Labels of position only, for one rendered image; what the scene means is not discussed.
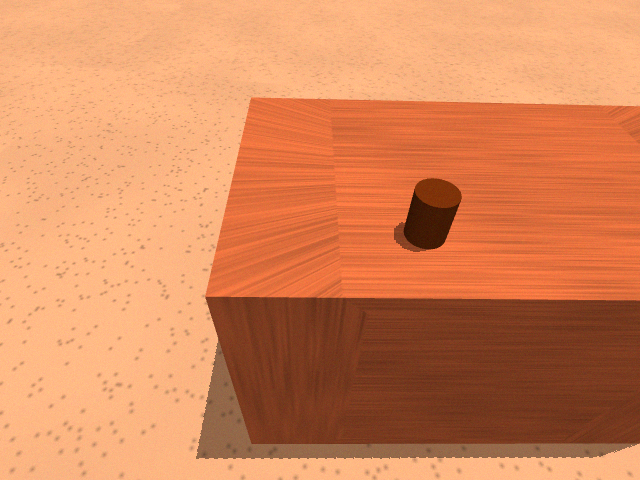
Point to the can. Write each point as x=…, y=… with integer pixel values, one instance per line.
x=432, y=210

